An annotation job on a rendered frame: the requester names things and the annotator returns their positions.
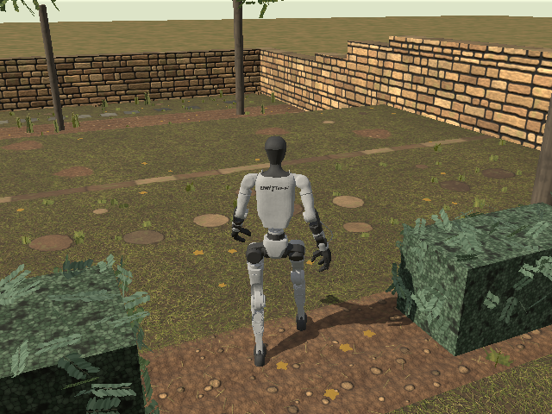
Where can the robot left forearm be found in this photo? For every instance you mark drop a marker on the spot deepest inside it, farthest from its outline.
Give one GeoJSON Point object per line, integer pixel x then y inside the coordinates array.
{"type": "Point", "coordinates": [237, 222]}

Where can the robot torso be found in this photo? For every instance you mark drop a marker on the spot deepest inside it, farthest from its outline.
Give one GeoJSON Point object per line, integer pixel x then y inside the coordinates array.
{"type": "Point", "coordinates": [275, 205]}

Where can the right robot hand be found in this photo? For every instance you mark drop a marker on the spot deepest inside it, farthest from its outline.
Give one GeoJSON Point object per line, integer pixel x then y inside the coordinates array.
{"type": "Point", "coordinates": [326, 259]}

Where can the robot right forearm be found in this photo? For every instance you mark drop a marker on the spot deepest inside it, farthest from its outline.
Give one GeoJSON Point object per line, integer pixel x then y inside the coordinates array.
{"type": "Point", "coordinates": [318, 234]}

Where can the right robot upper arm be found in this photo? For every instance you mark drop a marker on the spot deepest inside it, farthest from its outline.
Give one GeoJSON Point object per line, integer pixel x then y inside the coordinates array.
{"type": "Point", "coordinates": [307, 198]}

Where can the left robot hand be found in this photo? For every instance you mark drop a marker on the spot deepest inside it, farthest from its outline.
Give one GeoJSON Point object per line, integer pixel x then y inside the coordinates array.
{"type": "Point", "coordinates": [237, 237]}

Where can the robot right foot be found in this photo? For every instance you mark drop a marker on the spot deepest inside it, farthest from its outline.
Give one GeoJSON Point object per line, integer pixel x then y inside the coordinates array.
{"type": "Point", "coordinates": [301, 324]}

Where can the left robot upper arm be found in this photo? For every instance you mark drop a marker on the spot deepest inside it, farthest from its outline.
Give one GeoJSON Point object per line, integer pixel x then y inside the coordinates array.
{"type": "Point", "coordinates": [247, 183]}

